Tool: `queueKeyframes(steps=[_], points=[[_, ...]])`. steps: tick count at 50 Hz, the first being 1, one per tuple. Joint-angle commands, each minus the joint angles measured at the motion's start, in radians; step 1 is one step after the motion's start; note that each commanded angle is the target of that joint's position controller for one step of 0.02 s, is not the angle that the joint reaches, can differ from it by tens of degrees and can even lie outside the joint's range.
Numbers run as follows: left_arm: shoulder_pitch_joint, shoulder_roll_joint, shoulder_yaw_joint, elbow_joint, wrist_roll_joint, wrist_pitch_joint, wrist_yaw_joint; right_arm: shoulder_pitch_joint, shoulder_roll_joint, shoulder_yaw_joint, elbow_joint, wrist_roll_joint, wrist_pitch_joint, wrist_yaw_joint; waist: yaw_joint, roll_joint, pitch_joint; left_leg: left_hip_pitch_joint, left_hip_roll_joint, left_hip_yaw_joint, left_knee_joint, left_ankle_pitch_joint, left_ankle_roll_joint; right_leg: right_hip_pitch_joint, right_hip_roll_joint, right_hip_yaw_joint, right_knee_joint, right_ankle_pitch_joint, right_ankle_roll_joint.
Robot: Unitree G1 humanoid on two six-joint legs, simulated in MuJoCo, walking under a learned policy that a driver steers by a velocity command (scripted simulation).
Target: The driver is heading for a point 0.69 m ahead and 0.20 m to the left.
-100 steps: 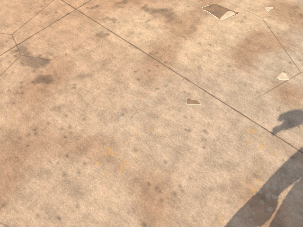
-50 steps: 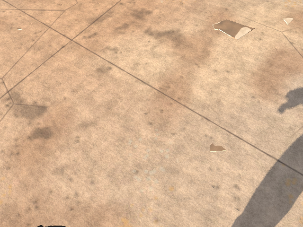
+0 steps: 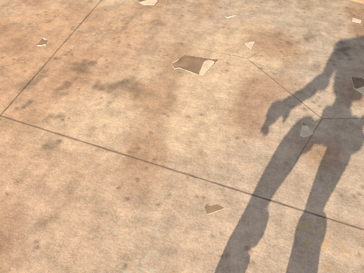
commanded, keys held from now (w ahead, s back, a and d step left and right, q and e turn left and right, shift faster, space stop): no key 0.02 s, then w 0.60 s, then w+q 0.38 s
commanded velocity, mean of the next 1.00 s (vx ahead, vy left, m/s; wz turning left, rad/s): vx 0.37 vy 0.00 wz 0.11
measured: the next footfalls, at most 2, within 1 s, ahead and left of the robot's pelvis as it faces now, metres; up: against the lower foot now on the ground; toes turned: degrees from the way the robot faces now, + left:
right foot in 0.72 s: +0.42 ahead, -0.12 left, +0.00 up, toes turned +1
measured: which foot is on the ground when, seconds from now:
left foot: down 0.00-0.72, up 0.74-1.00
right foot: down 0.00-0.24, up 0.26-0.70, down 0.72-1.00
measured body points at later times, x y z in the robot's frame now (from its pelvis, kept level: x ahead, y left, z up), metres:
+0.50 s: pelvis +0.11 +0.03 +0.01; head +0.13 +0.05 +0.46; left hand +0.29 +0.28 -0.09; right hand +0.08 -0.23 -0.11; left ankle +0.02 +0.12 -0.73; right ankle +0.21 -0.14 -0.67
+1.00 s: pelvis +0.39 -0.03 +0.01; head +0.41 -0.02 +0.46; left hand +0.40 +0.26 -0.11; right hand +0.56 -0.29 -0.10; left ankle +0.46 +0.16 -0.66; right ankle +0.38 -0.12 -0.73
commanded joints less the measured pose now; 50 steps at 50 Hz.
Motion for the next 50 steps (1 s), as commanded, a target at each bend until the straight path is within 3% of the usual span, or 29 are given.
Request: queueKeyframes(steps=[1,2,4,6,7,9,11,12,13,14,15,16,17,20,22,25,28,32,34,35,36,37,38,39,40,41,43,46,50], points=[[-0.015,0.115,0.026,-0.055,-0.001,-0.021,0.005,-0.01,-0.101,-0.027,-0.042,0.002,-0.008,-0.009,0.0,-0.058,-0.012,0.045,0.02,-0.017,-0.047,0.134,0.007,-0.07,-0.067,0.075,-0.125,0.154,-0.034],[0.004,0.116,0.026,-0.044,-0.002,-0.021,0.006,0.003,-0.095,-0.026,-0.03,0.002,-0.006,-0.011,0.002,-0.061,-0.032,0.049,0.004,0.003,-0.036,0.061,0.005,-0.061,-0.06,0.072,-0.136,0.057,-0.039],[0.039,0.164,0.042,-0.034,-0.012,-0.014,0.01,-0.002,-0.091,-0.029,-0.023,0.013,-0.008,-0.014,0.025,-0.113,0.009,-0.048,-0.053,0.073,0.066,-0.146,0.011,-0.073,-0.091,0.147,-0.2,-0.291,-0.092],[0.085,0.206,0.051,-0.023,-0.021,-0.018,0.012,-0.048,-0.09,-0.031,-0.052,0.028,-0.03,-0.009,0.052,-0.192,0.092,-0.191,-0.053,0.081,0.2,-0.197,0.032,-0.083,-0.218,0.349,-0.319,-0.513,-0.184],[0.093,0.209,0.052,-0.016,-0.026,-0.026,0.014,-0.061,-0.092,-0.033,-0.063,0.036,-0.046,-0.004,0.053,-0.204,0.123,-0.224,-0.025,0.047,0.242,-0.2,0.055,-0.097,-0.263,0.419,-0.344,-0.507,-0.215],[0.07,0.19,0.048,-0.013,-0.034,-0.042,0.014,-0.035,-0.09,-0.035,-0.058,0.048,-0.074,0.014,0.028,-0.21,0.122,-0.24,0.01,0.022,0.207,-0.242,0.102,-0.056,-0.283,0.414,-0.331,-0.402,-0.223],[-0.015,0.174,0.043,-0.031,-0.047,-0.04,0.009,0.093,-0.085,-0.039,0.005,0.046,-0.092,0.03,-0.049,-0.159,0.069,0.041,-0.02,0.063,-0.018,-0.057,0.127,-0.155,-0.2,0.271,-0.267,-0.271,-0.166],[-0.038,0.142,0.035,-0.039,-0.038,-0.042,0.009,0.179,-0.105,-0.05,0.048,0.034,-0.094,0.032,-0.079,-0.114,0.03,0.19,-0.02,0.031,-0.037,0.015,0.116,-0.223,-0.138,0.185,-0.16,-0.177,-0.128],[-0.07,0.069,0.015,-0.069,-0.029,-0.05,0.008,0.285,-0.179,-0.069,0.069,0.027,-0.098,0.029,-0.105,0.082,-0.003,0.302,0.146,-0.242,-0.178,-0.159,0.172,-0.35,-0.019,0.023,0.127,-0.113,-0.05],[-0.083,0.096,0.024,-0.117,-0.043,-0.068,0.017,0.349,-0.279,-0.089,0.071,0.021,-0.105,0.041,-0.116,0.304,-0.004,0.37,0.345,-0.658,-0.337,-0.27,0.318,-0.532,0.059,-0.021,0.398,-0.239,-0.012],[-0.056,0.152,0.041,-0.104,-0.06,-0.082,0.017,0.29,-0.213,-0.067,0.051,0.014,-0.111,0.039,-0.081,0.192,0.037,0.347,0.379,-0.693,-0.348,-0.308,0.348,-0.617,0.003,0.053,0.553,-0.259,-0.023],[-0.03,0.152,0.042,-0.083,-0.063,-0.093,0.007,0.24,-0.165,-0.053,0.033,0.017,-0.112,0.033,-0.055,0.13,0.074,0.338,0.338,-0.585,-0.337,-0.298,0.316,-0.654,-0.039,0.061,0.598,-0.156,-0.041],[-0.023,0.141,0.042,-0.066,-0.055,-0.101,0.0,0.213,-0.158,-0.051,0.023,0.017,-0.11,0.029,-0.044,0.091,0.068,0.34,0.297,-0.491,-0.342,-0.253,0.281,-0.666,-0.068,0.037,0.595,-0.066,-0.054],[-0.059,0.116,0.043,-0.064,-0.035,-0.105,-0.024,0.221,-0.107,-0.027,0.028,0.013,-0.094,0.026,-0.041,0.091,0.052,0.308,0.212,-0.277,-0.368,0.059,0.225,-0.61,-0.108,-0.012,0.505,0.103,-0.044],[-0.094,0.091,0.036,-0.075,-0.031,-0.1,-0.034,0.248,-0.117,-0.026,0.036,0.019,-0.085,0.02,-0.049,0.08,0.043,0.304,0.188,-0.188,-0.372,0.23,0.227,-0.598,-0.101,-0.051,0.419,0.158,-0.017],[-0.199,0.055,0.017,-0.111,-0.035,-0.104,-0.044,0.26,-0.148,-0.028,0.039,0.017,-0.073,0.005,-0.071,0.069,0.064,0.233,0.161,-0.101,-0.392,0.288,0.219,-0.521,-0.08,-0.083,0.207,0.279,0.009],[-0.278,0.066,0.014,-0.136,-0.044,-0.109,-0.057,0.293,-0.17,-0.031,0.051,0.023,-0.07,0.0,-0.088,0.083,0.098,0.184,0.177,-0.078,-0.416,0.255,0.223,-0.43,-0.052,-0.101,0.073,0.365,0.012],[-0.305,0.108,0.025,-0.156,-0.045,-0.118,-0.069,0.298,-0.18,-0.041,0.067,0.037,-0.062,-0.001,-0.048,0.085,0.105,0.277,0.237,-0.085,-0.353,0.401,0.2,-0.389,-0.042,-0.072,-0.01,0.322,-0.045],[-0.19,0.157,0.049,-0.133,-0.04,-0.12,-0.059,0.276,-0.209,-0.052,0.062,0.033,-0.053,-0.002,0.034,0.11,0.008,0.301,0.228,-0.077,-0.191,0.744,0.177,-0.205,0.008,-0.096,-0.023,0.265,-0.083],[-0.026,0.197,0.071,-0.087,-0.041,-0.116,-0.047,0.261,-0.205,-0.049,0.055,0.027,-0.046,-0.003,0.121,0.102,-0.098,0.243,0.183,-0.048,-0.006,0.827,0.152,0.018,0.021,-0.108,-0.039,0.28,-0.112],[0.173,0.253,0.089,-0.046,-0.028,-0.11,-0.03,0.249,-0.169,-0.034,0.025,0.009,-0.047,-0.005,0.198,0.039,-0.256,0.017,0.136,-0.039,0.283,0.569,0.12,0.362,-0.142,0.06,0.015,0.246,-0.165],[0.222,0.331,0.099,-0.024,-0.007,-0.108,-0.034,0.406,0.0,0.009,0.006,0.017,-0.061,-0.001,0.102,-0.269,-0.436,-0.335,-0.057,-0.028,0.655,-0.22,0.06,0.67,-0.417,0.555,-0.104,-0.037,-0.304],[0.211,0.229,0.076,-0.027,-0.012,-0.109,-0.035,0.361,-0.114,-0.017,0.023,0.05,-0.076,0.004,0.139,-0.235,-0.416,-0.426,-0.037,-0.146,0.79,-0.289,0.063,0.589,-0.423,0.711,-0.254,-0.206,-0.296],[0.133,0.181,0.059,-0.02,-0.02,-0.111,-0.031,0.243,-0.172,-0.039,-0.014,0.075,-0.079,0.003,0.126,-0.18,-0.218,-0.5,0.011,-0.119,0.818,-0.208,0.066,0.444,-0.392,0.533,-0.272,-0.185,-0.244],[0.07,0.158,0.052,-0.016,-0.022,-0.114,-0.03,0.186,-0.164,-0.038,-0.027,0.069,-0.081,-0.002,0.096,-0.104,-0.127,-0.473,0.059,-0.091,0.784,-0.119,0.068,0.297,-0.354,0.39,-0.291,-0.05,-0.219],[0.024,0.135,0.048,-0.007,-0.013,-0.12,-0.034,0.163,-0.148,-0.042,-0.028,0.051,-0.078,-0.006,0.063,-0.076,-0.08,-0.428,0.089,-0.09,0.738,-0.061,0.066,0.178,-0.314,0.287,-0.316,0.069,-0.203],[-0.026,0.102,0.045,0.01,-0.001,-0.137,-0.038,0.211,-0.108,-0.045,-0.01,0.051,-0.049,-0.004,0.006,-0.106,-0.06,-0.325,0.124,-0.099,0.694,-0.006,0.064,0.059,-0.266,0.143,-0.378,0.165,-0.194],[-0.04,0.122,0.055,0.046,-0.008,-0.157,-0.038,0.176,-0.082,-0.046,-0.034,0.043,-0.016,-0.007,-0.014,-0.077,0.004,-0.364,0.137,-0.101,0.639,0.039,0.051,-0.011,-0.267,0.025,-0.437,0.245,-0.207],[-0.015,0.159,0.065,0.079,-0.004,-0.151,-0.022,0.073,-0.082,-0.043,-0.079,0.037,-0.027,0.007,0.01,-0.05,0.041,-0.443,0.129,-0.097,0.43,0.245,0.039,0.041,-0.245,-0.105,-0.452,0.32,-0.197]])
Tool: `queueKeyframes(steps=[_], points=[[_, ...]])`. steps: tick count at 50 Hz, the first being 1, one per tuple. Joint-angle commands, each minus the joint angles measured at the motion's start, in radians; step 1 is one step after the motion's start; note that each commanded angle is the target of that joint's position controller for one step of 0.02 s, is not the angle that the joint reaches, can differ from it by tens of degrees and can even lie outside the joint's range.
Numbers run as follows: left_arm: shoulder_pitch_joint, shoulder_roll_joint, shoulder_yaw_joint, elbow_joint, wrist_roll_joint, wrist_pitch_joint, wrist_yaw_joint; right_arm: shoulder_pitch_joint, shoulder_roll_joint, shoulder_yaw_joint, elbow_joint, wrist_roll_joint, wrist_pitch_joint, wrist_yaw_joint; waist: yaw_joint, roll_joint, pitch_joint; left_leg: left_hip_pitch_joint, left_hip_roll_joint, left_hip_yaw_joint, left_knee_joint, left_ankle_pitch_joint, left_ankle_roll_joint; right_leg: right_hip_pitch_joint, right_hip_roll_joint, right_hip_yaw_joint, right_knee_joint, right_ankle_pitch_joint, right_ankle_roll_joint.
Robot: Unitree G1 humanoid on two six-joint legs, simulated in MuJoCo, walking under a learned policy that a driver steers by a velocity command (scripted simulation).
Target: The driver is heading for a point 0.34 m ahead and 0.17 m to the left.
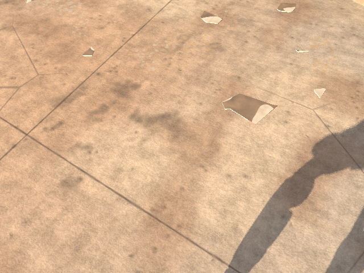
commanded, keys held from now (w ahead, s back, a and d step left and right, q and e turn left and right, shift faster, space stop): w+q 0.24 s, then no key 0.76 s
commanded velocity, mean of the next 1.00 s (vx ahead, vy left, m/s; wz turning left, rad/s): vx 0.23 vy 0.00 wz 0.25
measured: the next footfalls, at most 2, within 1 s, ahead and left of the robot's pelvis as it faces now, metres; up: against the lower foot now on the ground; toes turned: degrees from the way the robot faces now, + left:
left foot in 0.26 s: +0.31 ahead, +0.15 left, +0.00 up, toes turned +13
right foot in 0.70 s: +0.48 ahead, -0.04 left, +0.00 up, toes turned +14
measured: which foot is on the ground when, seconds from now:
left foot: up 0.00-0.24, down 0.26-1.00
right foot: down 0.00-0.28, up 0.30-0.68, down 0.70-1.00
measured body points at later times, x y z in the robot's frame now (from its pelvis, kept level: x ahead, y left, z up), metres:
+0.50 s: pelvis +0.25 +0.07 +0.00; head +0.30 +0.10 +0.44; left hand +0.34 +0.38 -0.12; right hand +0.43 -0.17 -0.10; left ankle +0.27 +0.14 -0.74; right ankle +0.33 -0.10 -0.67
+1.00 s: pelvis +0.37 +0.05 -0.01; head +0.39 +0.05 +0.44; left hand +0.46 +0.33 -0.13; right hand +0.51 -0.19 -0.15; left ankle +0.27 +0.14 -0.74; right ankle +0.44 -0.05 -0.74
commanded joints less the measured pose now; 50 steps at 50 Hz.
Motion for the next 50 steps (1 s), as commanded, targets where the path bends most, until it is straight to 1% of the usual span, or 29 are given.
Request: queueKeyframes(steps=[1,5,8,10,11,12,13,14,15,16,17,18,19,20,22,26,29,31,33,34,35,36,37,38,39,41,43,47,50], points=[[-0.107,0.133,0.024,-0.072,0.0,-0.017,0.012,0.012,-0.017,0.002,-0.056,-0.003,-0.013,0.018,-0.038,-0.083,0.038,0.013,0.027,-0.012,-0.149,0.165,-0.004,-0.066,-0.277,0.093,-0.169,0.196,-0.13],[-0.028,0.174,0.033,-0.041,-0.013,0.007,0.021,-0.145,0.004,0.019,-0.123,-0.004,-0.021,0.048,0.031,-0.053,0.076,-0.014,0.012,0.071,-0.321,0.204,0.014,0.044,-0.307,0.026,-0.151,0.236,-0.12],[0.012,0.194,0.04,-0.022,-0.028,0.036,0.022,-0.208,-0.005,0.019,-0.177,-0.003,-0.021,0.067,0.042,-0.064,0.084,-0.047,-0.01,0.113,-0.385,0.11,0.043,0.168,-0.338,-0.002,-0.083,0.343,-0.102],[-0.005,0.221,0.046,-0.027,-0.034,0.052,0.027,-0.184,-0.033,0.005,-0.198,-0.003,-0.016,0.073,0.004,-0.103,0.034,0.042,-0.067,0.167,-0.399,0.01,0.078,0.209,-0.341,-0.032,0.028,0.646,-0.079],[-0.016,0.236,0.05,-0.032,-0.038,0.06,0.031,-0.127,-0.059,-0.009,-0.194,-0.003,-0.011,0.073,-0.035,-0.127,-0.016,0.132,-0.108,0.196,-0.393,-0.043,0.1,0.216,-0.337,-0.045,0.133,0.82,-0.067],[-0.029,0.243,0.05,-0.038,-0.041,0.069,0.034,-0.007,-0.1,-0.034,-0.171,0.0,-0.008,0.068,-0.107,-0.131,-0.085,0.292,-0.155,0.214,-0.416,-0.057,0.131,0.182,-0.319,-0.063,0.305,0.907,-0.05],[-0.037,0.222,0.038,-0.044,-0.04,0.069,0.039,0.158,-0.158,-0.068,-0.131,-0.005,-0.003,0.053,-0.198,-0.096,-0.165,0.563,-0.174,0.173,-0.496,0.039,0.171,0.036,-0.275,-0.076,0.551,0.813,-0.007],[0.049,0.1,-0.001,-0.088,0.002,0.052,0.031,0.208,-0.279,-0.092,-0.123,-0.018,0.0,0.03,-0.137,0.155,-0.275,0.963,0.096,-0.248,-0.478,0.204,0.306,-0.39,-0.149,-0.064,0.937,0.069,0.062],[0.057,0.093,-0.02,-0.097,-0.003,0.017,0.016,0.181,-0.262,-0.074,-0.171,-0.028,-0.013,0.033,-0.116,0.162,-0.465,1.091,0.289,-0.701,-0.634,0.287,0.461,-0.569,0.0,0.162,1.174,-0.471,0.092],[-0.053,0.188,0.007,-0.1,-0.048,0.006,0.007,0.155,-0.175,-0.045,-0.169,-0.038,-0.021,0.043,-0.163,0.021,-0.408,1.031,0.257,-0.528,-0.651,0.453,0.393,-0.618,-0.067,0.256,1.192,-0.401,0.077],[-0.081,0.167,0.0,-0.113,-0.056,0.003,0.009,0.112,-0.139,-0.035,-0.155,-0.031,-0.028,0.044,-0.128,0.0,-0.276,0.893,0.215,-0.35,-0.632,0.562,0.346,-0.63,-0.113,0.237,1.117,-0.332,0.067],[-0.09,0.153,-0.002,-0.1,-0.037,0.008,0.019,0.052,-0.107,-0.027,-0.153,-0.018,-0.03,0.043,-0.09,-0.059,-0.184,0.751,0.16,-0.238,-0.641,0.574,0.298,-0.608,-0.152,0.223,1.031,-0.283,0.071],[-0.085,0.159,0.004,-0.093,-0.026,0.021,0.025,0.006,-0.084,-0.018,-0.16,-0.02,-0.03,0.04,-0.058,-0.037,-0.144,0.637,0.13,-0.176,-0.673,0.58,0.274,-0.544,-0.174,0.222,0.974,-0.246,0.074],[-0.062,0.155,0.005,-0.084,-0.025,0.039,0.028,-0.018,-0.087,-0.016,-0.166,-0.03,-0.031,0.038,-0.032,-0.018,-0.135,0.549,0.108,-0.139,-0.706,0.604,0.266,-0.466,-0.175,0.22,0.957,-0.213,0.082],[-0.012,0.126,0.001,-0.066,-0.017,0.063,0.034,-0.042,-0.099,-0.019,-0.155,-0.037,-0.041,0.034,0.001,-0.014,-0.138,0.477,0.088,-0.071,-0.736,0.693,0.274,-0.411,-0.161,0.204,0.885,-0.154,0.107],[-0.076,0.088,-0.013,-0.078,-0.007,0.073,0.041,-0.049,-0.093,-0.013,-0.119,-0.034,-0.032,0.014,-0.012,0.029,-0.14,0.486,0.04,0.028,-0.736,0.678,0.237,-0.402,-0.148,0.196,0.631,0.008,0.131],[-0.146,0.091,-0.017,-0.086,-0.012,0.07,0.032,-0.031,-0.096,-0.01,-0.088,-0.038,-0.017,0.006,-0.05,0.04,-0.142,0.511,0.041,0.031,-0.731,0.583,0.22,-0.356,-0.132,0.194,0.469,0.121,0.13],[-0.169,0.101,-0.014,-0.089,-0.012,0.07,0.027,-0.026,-0.088,-0.004,-0.063,-0.04,-0.011,0.008,-0.059,0.047,-0.13,0.525,0.062,0.002,-0.715,0.516,0.218,-0.335,-0.124,0.201,0.405,0.114,0.12],[-0.175,0.112,-0.008,-0.09,-0.006,0.067,0.021,-0.036,-0.079,0.001,-0.044,-0.035,-0.007,0.01,-0.053,0.053,-0.113,0.529,0.076,-0.031,-0.671,0.451,0.207,-0.308,-0.113,0.2,0.338,0.073,0.095],[-0.153,0.111,-0.006,-0.082,0.0,0.063,0.019,-0.053,-0.069,0.006,-0.038,-0.027,-0.005,0.009,-0.03,0.046,-0.11,0.517,0.064,-0.034,-0.633,0.393,0.186,-0.256,-0.103,0.191,0.261,0.114,0.075],[-0.132,0.121,-0.003,-0.072,0.009,0.058,0.018,-0.036,-0.052,0.013,-0.025,-0.022,-0.007,0.009,-0.015,0.019,-0.11,0.499,0.028,-0.034,-0.597,0.296,0.144,-0.176,-0.107,0.201,0.155,0.271,0.052],[-0.127,0.168,0.005,-0.073,0.017,0.054,0.025,0.007,-0.025,0.022,-0.019,-0.042,-0.014,0.007,-0.041,-0.051,-0.137,0.473,-0.035,-0.009,-0.54,0.155,0.089,-0.079,-0.194,0.289,0.154,0.588,0.025],[-0.166,0.2,0.007,-0.076,0.019,0.059,0.032,0.143,-0.007,0.023,0.006,-0.057,-0.018,0.007,-0.135,-0.179,-0.176,0.401,-0.102,0.021,-0.523,-0.102,0.041,0.02,-0.282,0.365,0.212,0.709,-0.068],[-0.181,0.117,-0.009,-0.074,0.007,0.07,0.03,0.116,-0.012,0.027,0.018,-0.058,-0.011,-0.001,-0.1,-0.21,-0.187,0.413,-0.111,0.04,-0.518,-0.206,0.008,-0.008,-0.293,0.388,0.197,0.598,-0.122],[-0.202,0.087,-0.018,-0.07,0.0,0.076,0.024,0.078,-0.029,0.025,0.013,-0.049,0.004,-0.006,-0.092,-0.199,-0.166,0.423,-0.103,0.039,-0.55,-0.194,0.003,-0.048,-0.264,0.382,0.182,0.446,-0.11],[-0.227,0.094,-0.017,-0.069,-0.006,0.079,0.011,0.034,-0.058,0.016,0.024,-0.038,0.037,-0.016,-0.069,-0.152,-0.117,0.438,-0.103,0.034,-0.579,-0.13,0.014,-0.106,-0.2,0.325,0.184,0.291,-0.06],[-0.216,0.107,-0.014,-0.047,-0.007,0.072,0.007,0.028,-0.058,0.015,0.031,-0.039,0.053,-0.017,-0.062,-0.131,-0.112,0.463,-0.093,0.024,-0.595,-0.079,0.024,-0.113,-0.175,0.295,0.193,0.279,-0.035],[-0.215,0.097,-0.016,-0.008,-0.01,0.071,0.016,0.033,-0.046,0.014,0.068,-0.035,0.045,-0.019,-0.049,-0.095,-0.131,0.478,-0.084,0.021,-0.598,0.021,0.015,-0.055,-0.156,0.268,0.232,0.387,-0.037],[-0.235,0.096,-0.015,0.015,-0.012,0.079,0.022,0.038,-0.038,0.013,0.098,-0.034,0.043,-0.021,-0.047,-0.07,-0.122,0.479,-0.083,0.025,-0.605,0.034,0.009,-0.042,-0.149,0.261,0.237,0.382,-0.043]])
